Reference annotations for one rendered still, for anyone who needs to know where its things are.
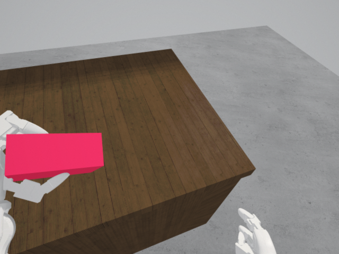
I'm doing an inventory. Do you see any sponge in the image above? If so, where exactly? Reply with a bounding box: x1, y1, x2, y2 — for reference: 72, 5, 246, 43
5, 133, 104, 182

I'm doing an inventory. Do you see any robot left hand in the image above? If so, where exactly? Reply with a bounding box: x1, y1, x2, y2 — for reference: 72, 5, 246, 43
0, 111, 70, 203

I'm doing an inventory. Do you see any table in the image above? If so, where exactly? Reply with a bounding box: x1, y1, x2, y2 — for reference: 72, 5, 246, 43
0, 49, 256, 254

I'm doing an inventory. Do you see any left robot forearm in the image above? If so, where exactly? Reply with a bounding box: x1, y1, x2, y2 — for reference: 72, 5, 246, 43
0, 200, 16, 254

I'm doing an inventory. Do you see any robot right hand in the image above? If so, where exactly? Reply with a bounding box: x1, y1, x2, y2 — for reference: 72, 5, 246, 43
235, 208, 276, 254

